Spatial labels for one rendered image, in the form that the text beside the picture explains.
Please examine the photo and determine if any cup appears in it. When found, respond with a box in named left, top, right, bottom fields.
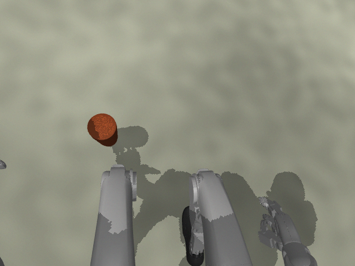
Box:
left=87, top=114, right=118, bottom=146

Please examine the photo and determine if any right robot arm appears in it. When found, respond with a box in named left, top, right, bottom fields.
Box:
left=282, top=242, right=317, bottom=266

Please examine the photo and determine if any right robot foot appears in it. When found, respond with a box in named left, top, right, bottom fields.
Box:
left=182, top=206, right=204, bottom=266

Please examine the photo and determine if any right robot hand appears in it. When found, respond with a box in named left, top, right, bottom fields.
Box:
left=258, top=197, right=302, bottom=251

